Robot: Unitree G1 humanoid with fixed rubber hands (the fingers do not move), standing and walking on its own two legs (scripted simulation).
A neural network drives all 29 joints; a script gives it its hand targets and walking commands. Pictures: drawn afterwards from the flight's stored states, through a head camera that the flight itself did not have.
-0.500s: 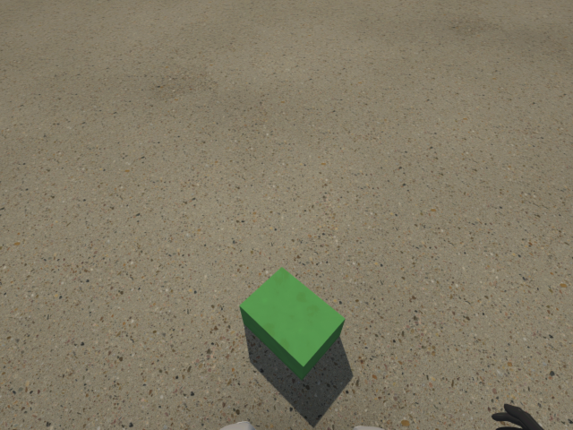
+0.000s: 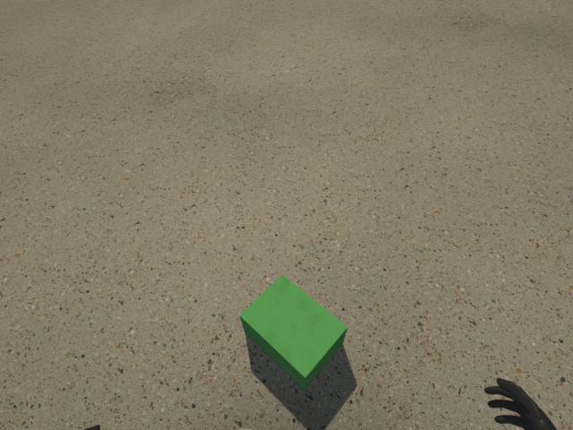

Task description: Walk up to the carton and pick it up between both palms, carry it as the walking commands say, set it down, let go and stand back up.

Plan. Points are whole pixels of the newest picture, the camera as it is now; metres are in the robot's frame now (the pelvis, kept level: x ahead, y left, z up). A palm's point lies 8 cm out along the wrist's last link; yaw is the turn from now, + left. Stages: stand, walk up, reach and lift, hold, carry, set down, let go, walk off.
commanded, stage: walk up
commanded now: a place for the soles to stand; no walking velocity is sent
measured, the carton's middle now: (292, 330) +0.52 +0.03 -0.68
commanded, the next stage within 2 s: none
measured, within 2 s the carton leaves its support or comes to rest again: neither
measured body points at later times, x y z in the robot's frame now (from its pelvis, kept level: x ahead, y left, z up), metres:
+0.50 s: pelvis -0.01 +0.00 +0.00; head +0.01 +0.00 +0.45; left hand +0.08 +0.33 -0.09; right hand +0.14 -0.31 -0.09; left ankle +0.03 +0.11 -0.72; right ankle +0.01 -0.14 -0.72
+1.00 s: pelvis +0.02 +0.14 -0.02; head +0.05 +0.10 +0.43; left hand +0.12 +0.50 -0.06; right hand +0.14 -0.22 -0.12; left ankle +0.09 +0.26 -0.72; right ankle +0.01 -0.13 -0.71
